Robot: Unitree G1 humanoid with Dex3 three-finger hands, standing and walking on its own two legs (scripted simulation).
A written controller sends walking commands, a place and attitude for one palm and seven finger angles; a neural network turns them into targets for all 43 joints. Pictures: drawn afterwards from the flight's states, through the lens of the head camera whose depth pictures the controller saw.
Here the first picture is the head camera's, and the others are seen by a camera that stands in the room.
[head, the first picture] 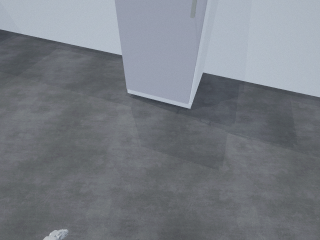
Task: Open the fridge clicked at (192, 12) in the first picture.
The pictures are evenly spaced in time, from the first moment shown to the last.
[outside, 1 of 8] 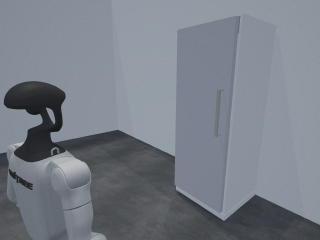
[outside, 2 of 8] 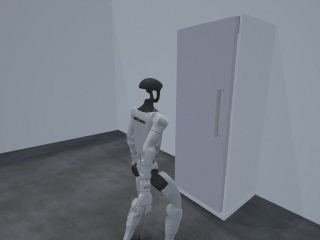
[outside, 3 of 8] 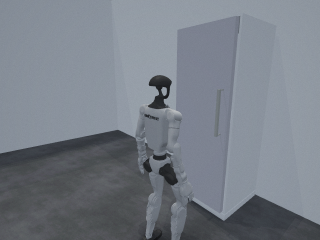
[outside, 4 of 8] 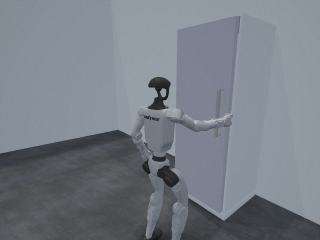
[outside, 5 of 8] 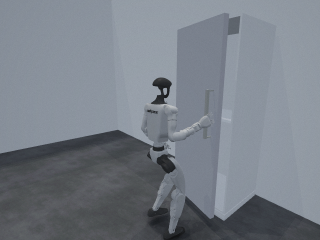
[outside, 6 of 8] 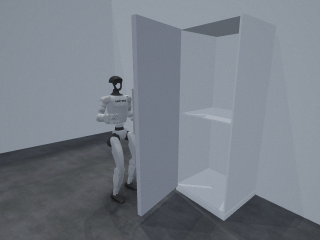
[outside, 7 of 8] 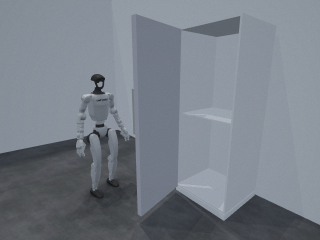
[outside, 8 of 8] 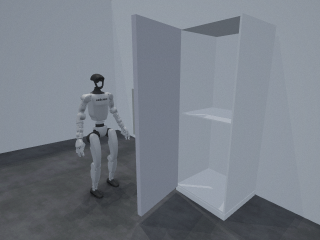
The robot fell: no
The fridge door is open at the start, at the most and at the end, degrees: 0 84 77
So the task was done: yes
